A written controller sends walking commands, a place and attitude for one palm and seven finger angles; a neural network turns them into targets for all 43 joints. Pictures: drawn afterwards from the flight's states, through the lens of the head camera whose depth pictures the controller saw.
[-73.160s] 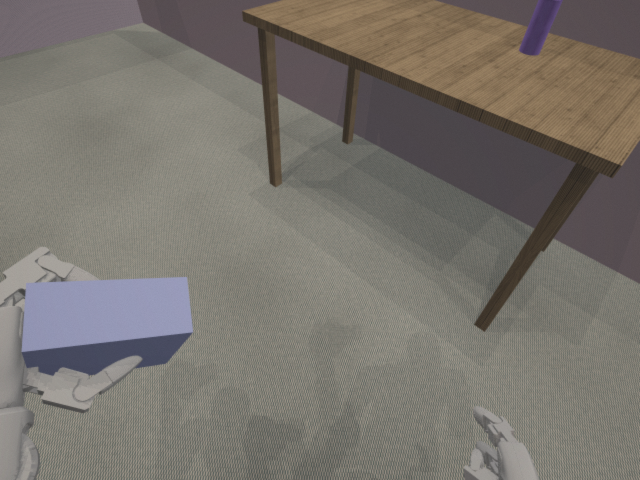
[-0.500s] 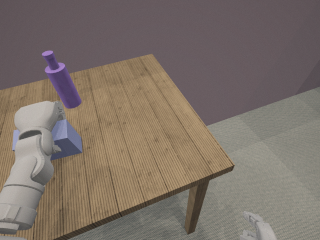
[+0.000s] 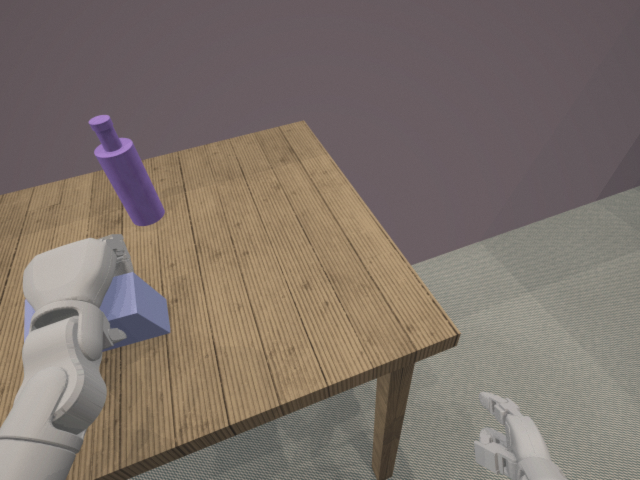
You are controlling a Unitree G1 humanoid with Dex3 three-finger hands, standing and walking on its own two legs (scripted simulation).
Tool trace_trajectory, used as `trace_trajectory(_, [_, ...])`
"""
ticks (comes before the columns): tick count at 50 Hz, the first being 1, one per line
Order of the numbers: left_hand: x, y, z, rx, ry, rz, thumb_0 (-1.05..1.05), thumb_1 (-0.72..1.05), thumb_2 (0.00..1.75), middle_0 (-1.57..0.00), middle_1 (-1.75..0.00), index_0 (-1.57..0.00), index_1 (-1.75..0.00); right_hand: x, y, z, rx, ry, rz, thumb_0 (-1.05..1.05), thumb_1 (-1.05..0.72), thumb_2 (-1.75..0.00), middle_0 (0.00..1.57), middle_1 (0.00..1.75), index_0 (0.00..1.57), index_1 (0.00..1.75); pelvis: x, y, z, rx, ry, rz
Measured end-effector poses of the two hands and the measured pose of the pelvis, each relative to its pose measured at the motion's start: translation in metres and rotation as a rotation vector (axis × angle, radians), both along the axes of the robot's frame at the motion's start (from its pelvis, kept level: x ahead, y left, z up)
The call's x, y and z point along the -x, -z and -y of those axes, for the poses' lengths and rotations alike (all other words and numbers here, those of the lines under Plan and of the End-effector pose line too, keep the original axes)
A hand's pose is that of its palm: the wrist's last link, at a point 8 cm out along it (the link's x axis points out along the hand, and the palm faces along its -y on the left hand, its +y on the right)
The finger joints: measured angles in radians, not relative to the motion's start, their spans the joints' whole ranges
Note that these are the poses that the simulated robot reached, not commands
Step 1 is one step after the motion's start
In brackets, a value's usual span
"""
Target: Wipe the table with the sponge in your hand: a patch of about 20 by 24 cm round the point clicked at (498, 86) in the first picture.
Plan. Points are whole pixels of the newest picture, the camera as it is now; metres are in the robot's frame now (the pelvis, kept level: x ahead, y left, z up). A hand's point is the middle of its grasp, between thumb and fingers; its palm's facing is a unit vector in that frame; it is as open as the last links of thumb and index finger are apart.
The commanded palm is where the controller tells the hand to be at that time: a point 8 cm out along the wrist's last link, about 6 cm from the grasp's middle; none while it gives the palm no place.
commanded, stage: wipe back along the first lane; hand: left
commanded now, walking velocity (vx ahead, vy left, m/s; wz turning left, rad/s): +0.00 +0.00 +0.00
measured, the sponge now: (112, 321) +0.29 +0.32 +0.05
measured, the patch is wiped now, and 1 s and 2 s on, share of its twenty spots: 1.00 1.00 1.00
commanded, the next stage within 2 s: lift the sponge slowly off the table in 0.64 s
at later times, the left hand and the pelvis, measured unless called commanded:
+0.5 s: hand (100, 331) +0.24 +0.28 +0.12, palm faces +0.12 -0.06 -0.99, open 9.4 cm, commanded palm +0.19 +0.26 +0.14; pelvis -0.01 +0.00 +0.00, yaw -1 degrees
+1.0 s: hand (98, 352) +0.21 +0.27 +0.12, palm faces +0.13 -0.09 -0.99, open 9.3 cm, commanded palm +0.17 +0.25 +0.16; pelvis -0.02 -0.01 +0.00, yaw -1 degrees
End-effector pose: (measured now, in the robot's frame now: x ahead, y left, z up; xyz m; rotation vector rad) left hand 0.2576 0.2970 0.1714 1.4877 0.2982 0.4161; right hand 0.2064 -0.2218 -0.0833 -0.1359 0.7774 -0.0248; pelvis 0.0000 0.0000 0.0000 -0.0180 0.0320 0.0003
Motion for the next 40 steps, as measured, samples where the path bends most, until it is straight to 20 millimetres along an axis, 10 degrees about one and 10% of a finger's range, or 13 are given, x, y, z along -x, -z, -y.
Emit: trace_trajectory(40, [0.073, 0.005, 0.031, 0.058, 0.006, 0.070, -0.01, -0.47, 1.01, -0.72, -1.55, -0.82, -1.57, -0.003, -0.013, -0.007, -0.023, -0.024, 0.095, 0.02, -0.91, -0.90, 0.19, 0.30, 0.20, 0.30, 0.015, 0.003, 0.005, -0.007, 0.020, 0.042])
